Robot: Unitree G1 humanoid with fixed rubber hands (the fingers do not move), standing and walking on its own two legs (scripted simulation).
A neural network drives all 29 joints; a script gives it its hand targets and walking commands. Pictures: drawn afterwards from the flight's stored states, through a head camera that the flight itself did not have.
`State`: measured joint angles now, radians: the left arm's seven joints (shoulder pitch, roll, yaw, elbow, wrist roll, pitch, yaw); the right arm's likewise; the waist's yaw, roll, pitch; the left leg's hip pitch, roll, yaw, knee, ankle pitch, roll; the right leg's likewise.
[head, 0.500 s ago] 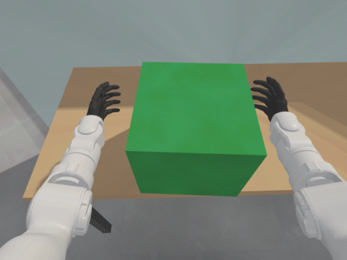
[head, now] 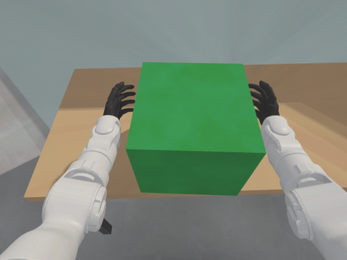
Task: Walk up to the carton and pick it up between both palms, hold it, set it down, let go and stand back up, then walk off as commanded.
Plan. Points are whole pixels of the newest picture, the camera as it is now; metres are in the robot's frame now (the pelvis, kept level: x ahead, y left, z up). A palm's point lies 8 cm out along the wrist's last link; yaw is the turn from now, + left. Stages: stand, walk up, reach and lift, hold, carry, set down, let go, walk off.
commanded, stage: reach and lift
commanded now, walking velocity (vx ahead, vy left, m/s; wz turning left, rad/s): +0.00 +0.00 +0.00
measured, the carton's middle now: (190, 129) +0.42 -0.02 +0.02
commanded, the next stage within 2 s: none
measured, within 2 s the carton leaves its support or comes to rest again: leaves its support in 1.42 s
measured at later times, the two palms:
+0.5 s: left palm (118, 114) +0.42 +0.16 +0.08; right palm (266, 115) +0.42 -0.19 +0.08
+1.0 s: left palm (118, 114) +0.42 +0.16 +0.08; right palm (265, 115) +0.42 -0.19 +0.08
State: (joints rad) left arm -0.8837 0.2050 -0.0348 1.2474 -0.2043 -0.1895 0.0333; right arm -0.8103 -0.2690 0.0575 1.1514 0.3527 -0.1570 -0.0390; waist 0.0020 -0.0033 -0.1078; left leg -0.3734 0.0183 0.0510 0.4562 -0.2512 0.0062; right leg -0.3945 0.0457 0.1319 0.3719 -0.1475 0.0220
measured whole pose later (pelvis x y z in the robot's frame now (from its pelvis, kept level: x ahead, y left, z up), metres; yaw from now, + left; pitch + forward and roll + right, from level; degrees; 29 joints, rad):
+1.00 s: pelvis +0.00 +0.00 +0.00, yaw +0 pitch +11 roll -1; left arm -0.91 0.17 -0.03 1.29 -0.20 -0.23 0.08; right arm -0.82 -0.22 -0.08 1.15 0.25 -0.16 -0.07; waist 0.00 0.00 -0.12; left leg -0.40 0.02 0.05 0.47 -0.25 0.01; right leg -0.42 0.05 0.13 0.38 -0.15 0.02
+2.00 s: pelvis -0.01 -0.01 +0.00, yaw +0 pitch +9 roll +0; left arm -0.74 0.16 0.02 0.97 -0.18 0.04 0.14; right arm -0.79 -0.21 -0.01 0.99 0.16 0.09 -0.11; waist 0.00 0.02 -0.23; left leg -0.34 0.01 0.05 0.37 -0.18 0.01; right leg -0.37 0.04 0.13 0.30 -0.09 0.02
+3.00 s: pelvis -0.02 -0.01 +0.01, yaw +0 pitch +5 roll +0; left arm -0.72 0.12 0.19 0.56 -0.03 0.53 0.14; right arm -0.91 -0.26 0.02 0.88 0.26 0.39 -0.11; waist 0.00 0.02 -0.24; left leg -0.27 0.01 0.05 0.36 -0.18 0.01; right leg -0.30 0.04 0.13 0.30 -0.09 0.02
